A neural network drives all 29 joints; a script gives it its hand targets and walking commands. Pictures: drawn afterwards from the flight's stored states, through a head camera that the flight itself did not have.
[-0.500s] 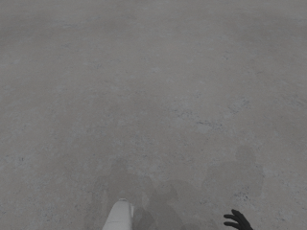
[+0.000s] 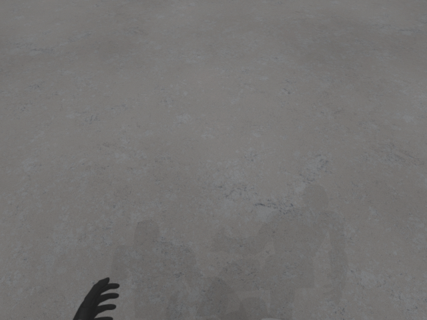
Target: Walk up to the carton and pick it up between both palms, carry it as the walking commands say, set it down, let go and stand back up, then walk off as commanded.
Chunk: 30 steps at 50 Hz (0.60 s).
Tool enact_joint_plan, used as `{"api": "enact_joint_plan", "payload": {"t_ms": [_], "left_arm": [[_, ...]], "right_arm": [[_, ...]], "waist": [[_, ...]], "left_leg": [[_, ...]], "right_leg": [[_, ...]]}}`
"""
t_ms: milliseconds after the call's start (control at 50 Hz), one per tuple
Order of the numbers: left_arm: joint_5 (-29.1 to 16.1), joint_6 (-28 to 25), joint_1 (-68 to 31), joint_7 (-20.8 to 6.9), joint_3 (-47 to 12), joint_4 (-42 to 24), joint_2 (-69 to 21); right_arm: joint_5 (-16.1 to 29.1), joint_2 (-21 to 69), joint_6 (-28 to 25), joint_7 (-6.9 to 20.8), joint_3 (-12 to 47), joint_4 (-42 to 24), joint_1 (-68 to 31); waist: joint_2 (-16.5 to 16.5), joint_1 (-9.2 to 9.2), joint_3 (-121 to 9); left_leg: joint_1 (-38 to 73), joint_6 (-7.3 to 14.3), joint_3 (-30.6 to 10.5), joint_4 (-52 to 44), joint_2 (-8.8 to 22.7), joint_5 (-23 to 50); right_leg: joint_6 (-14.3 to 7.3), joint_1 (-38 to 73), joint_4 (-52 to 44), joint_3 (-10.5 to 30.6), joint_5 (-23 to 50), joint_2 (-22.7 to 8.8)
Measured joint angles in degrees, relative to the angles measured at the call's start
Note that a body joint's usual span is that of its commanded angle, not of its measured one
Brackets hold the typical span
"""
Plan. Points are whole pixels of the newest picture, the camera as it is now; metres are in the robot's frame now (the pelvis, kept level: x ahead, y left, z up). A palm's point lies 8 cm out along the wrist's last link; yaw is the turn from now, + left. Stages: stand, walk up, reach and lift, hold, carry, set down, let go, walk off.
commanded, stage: walk off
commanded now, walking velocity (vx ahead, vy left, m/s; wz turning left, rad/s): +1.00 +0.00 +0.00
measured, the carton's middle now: out of the picture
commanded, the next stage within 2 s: stand in 1.84 s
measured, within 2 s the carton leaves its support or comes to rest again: neither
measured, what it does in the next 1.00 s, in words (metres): walks ahead: left foot, then right foot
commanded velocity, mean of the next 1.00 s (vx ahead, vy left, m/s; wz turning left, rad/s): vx -0.07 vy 0.17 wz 0.00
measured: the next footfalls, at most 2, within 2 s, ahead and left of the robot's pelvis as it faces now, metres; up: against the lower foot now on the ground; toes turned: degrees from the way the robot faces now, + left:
left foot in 0.26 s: +0.39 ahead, +0.17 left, +0.00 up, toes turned +1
right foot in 0.52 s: +0.39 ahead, -0.10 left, +0.00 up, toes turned +0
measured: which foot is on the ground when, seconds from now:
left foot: up 0.00-0.24, down 0.26-0.54, up 0.56-0.86, down 0.88-1.00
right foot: down 0.00-0.24, up 0.26-0.50, down 0.52-0.90, up 0.92-1.00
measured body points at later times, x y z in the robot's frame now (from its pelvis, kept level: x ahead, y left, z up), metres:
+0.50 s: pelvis +0.32 +0.04 +0.01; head +0.34 +0.04 +0.46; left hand +0.46 +0.30 -0.11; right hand +0.40 -0.19 -0.13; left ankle +0.35 +0.17 -0.70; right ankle +0.31 -0.11 -0.67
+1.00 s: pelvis +0.35 +0.12 +0.01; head +0.40 +0.16 +0.46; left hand +0.41 +0.38 -0.15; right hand +0.47 -0.13 -0.11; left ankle +0.39 +0.23 -0.70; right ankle +0.29 -0.05 -0.63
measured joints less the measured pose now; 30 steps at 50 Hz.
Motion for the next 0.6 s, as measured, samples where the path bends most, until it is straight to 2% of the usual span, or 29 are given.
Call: {"api": "enact_joint_plan", "payload": {"t_ms": [40, 120, 160, 220, 240, 260, 280, 300, 320, 340, 380, 420, 480, 520, 560, 600], "left_arm": [[0.44, 0.03, 5.53, 0.66, -0.01, 0.38, -0.01], [0.69, 0.04, 16.44, 1.87, -0.02, 2.77, -0.03], [0.66, 0.38, 20.91, 1.98, -0.03, 4.05, -0.05], [0.0, 1.23, 24.39, 1.99, -0.02, 5.35, -0.07], [-0.27, 1.33, 24.64, 1.99, -0.02, 5.7, -0.07], [-0.52, 1.33, 24.39, 1.99, -0.01, 5.76, 0.09], [-0.79, 1.33, 23.09, 1.99, 0.0, 5.76, 0.5], [-1.24, 1.33, 21.15, 2.0, 0.01, 5.72, 0.78], [-1.45, 1.33, 18.31, 2.0, 0.0, 5.67, 1.09], [-1.45, 1.31, 15.61, 2.01, -0.02, 5.27, 1.1], [-0.87, 1.3, 10.68, 2.01, -0.03, 4.13, 1.12], [-0.65, 1.34, 5.72, 2.01, -0.02, 2.88, 1.13], [-0.77, 1.36, 0.34, 2.01, -0.03, 1.14, 1.13], [-0.93, 1.37, -1.21, 2.37, -0.02, 0.68, 1.14], [-0.76, 1.4, -1.19, 2.64, -0.03, 0.7, 0.96], [-0.68, 2.15, -0.84, 2.86, -0.01, 0.75, 0.96]], "right_arm": [[0.0, -1.19, -0.17, 0.23, 0.0, -0.08, -5.54], [0.01, -2.38, -0.42, 1.08, 0.03, -1.76, -16.96], [0.01, -2.33, -0.44, 1.8, 0.07, -2.85, -21.51], [0.01, -1.97, -1.56, 2.8, 0.07, -4.1, -25.66], [0.01, -2.16, -2.41, 2.79, 0.05, -4.09, -25.71], [0.01, -2.28, -2.95, 2.52, 0.02, -4.02, -25.44], [0.01, -1.85, -3.13, 2.12, 0.02, -3.97, -24.64], [0.0, -1.2, -3.07, 1.76, 0.04, -3.92, -23.21], [0.0, -0.07, -2.64, 1.53, 0.08, -3.73, -21.65], [0.0, 1.12, -2.03, 1.48, 0.09, -3.54, -20.5], [0.0, 3.09, -1.1, 0.91, 0.07, -3.54, -17.99], [0.0, 4.44, -0.58, 0.06, 0.07, -3.28, -15.38], [-0.01, 5.07, 1.04, -0.9, 0.05, -2.84, -13.25], [-0.01, 4.8, 2.43, -1.12, 0.05, -2.86, -12.8], [0.19, 4.03, 3.48, -1.3, 0.03, -2.86, -12.85], [0.2, 2.66, 4.69, -1.39, 0.02, -2.82, -12.95]], "waist": [[0.0, -0.03, -0.02], [-0.05, 0.3, -0.03], [-0.32, 0.49, -0.12], [-1.27, 0.48, -0.26], [-0.97, 0.42, -0.27], [-0.68, 0.18, 0.31], [-0.99, 0.03, 1.02], [-1.14, 0.04, 1.12], [-1.94, 0.1, 1.47], [-2.38, 0.12, 2.16], [-2.77, 0.18, 3.34], [-3.09, 0.24, 4.31], [-2.44, 0.29, 5.62], [-1.75, 0.31, 5.68], [-0.97, 0.29, 5.32], [-0.61, 0.32, 5.34]], "left_leg": [[-6.84, 0.83, 0.5, 8.32, -1.79, 2.49], [-20.8, 1.08, 0.75, 9.57, -1.25, 3.71], [-25.31, 1.08, 0.67, 4.27, -0.09, 4.31], [-24.72, 1.09, 1.12, -11.84, -0.21, 14.39], [-22.52, 1.12, 1.35, -15.91, -0.63, 18.61], [-20.35, 1.63, 1.44, -16.62, -0.99, 23.8], [-18.94, 2.13, 1.65, -14.06, -1.41, 21.73], [-16.93, 2.64, 1.69, -13.34, -1.65, 15.22], [-15.77, 2.92, 1.76, -12.71, -2.36, 12.82], [-14.28, 3.03, 1.75, -12.83, -2.54, 13.12], [-10.49, 3.06, 2.05, -14.68, -2.36, 14.53], [-6.87, 2.95, 2.18, -17.4, -2.93, 14.08], [-2.8, 2.94, 2.23, -20.41, -3.79, 13.68], [-1.69, 2.78, 2.52, -20.52, -4.35, 12.67], [-1.68, 2.41, 2.74, -20.18, -5.07, 10.57], [-2.94, 2.41, 2.78, -16.73, -6.41, 3.18]], "right_leg": [[0.16, 3.32, -2.48, -0.09, -1.73, -0.19], [0.48, 9.86, -6.56, -0.15, -4.47, 0.2], [1.14, 14.09, -8.42, -0.18, -6.6, 0.18], [2.13, 20.71, -10.38, -0.16, -9.74, -0.92], [2.18, 22.32, -8.6, -0.24, -10.22, -1.11], [2.19, 22.54, -2.94, -0.15, -9.66, -1.4], [2.0, 20.93, 6.31, 1.5, -9.41, -0.76], [1.21, 18.15, 15.51, 2.63, -8.73, 0.72], [0.29, 15.19, 22.61, 2.81, -7.22, 1.77], [-0.4, 12.31, 27.09, 2.84, -5.56, 3.13], [-0.89, 7.29, 28.76, 2.29, -3.26, 4.46], [-0.92, 3.86, 25.11, 2.12, -2.93, 4.24], [-0.69, 2.65, 11.51, 2.18, -1.99, 3.53], [-0.68, 2.81, 1.49, 2.14, 5.96, 3.24], [-1.38, 3.48, -1.3, 2.05, 4.65, 2.51], [-1.99, 3.5, -1.32, 2.1, 2.27, 1.17]]}}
